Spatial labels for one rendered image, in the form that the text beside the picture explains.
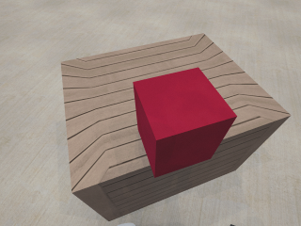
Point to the carton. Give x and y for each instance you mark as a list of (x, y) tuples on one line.
[(181, 119)]

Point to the pedestal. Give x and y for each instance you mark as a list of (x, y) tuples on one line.
[(109, 168)]

